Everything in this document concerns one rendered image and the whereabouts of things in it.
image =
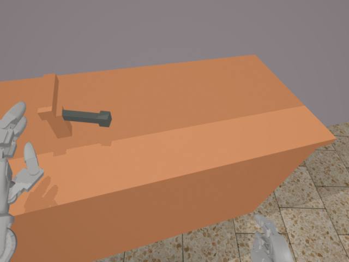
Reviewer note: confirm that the right robot hand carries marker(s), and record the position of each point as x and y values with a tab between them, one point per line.
275	249

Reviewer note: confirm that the counter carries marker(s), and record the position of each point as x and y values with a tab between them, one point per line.
190	144

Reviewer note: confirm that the left robot forearm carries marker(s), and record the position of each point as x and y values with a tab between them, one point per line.
8	239

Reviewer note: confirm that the tap lever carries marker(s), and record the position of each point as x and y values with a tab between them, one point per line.
103	118

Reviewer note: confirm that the left robot hand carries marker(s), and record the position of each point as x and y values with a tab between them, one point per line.
12	126

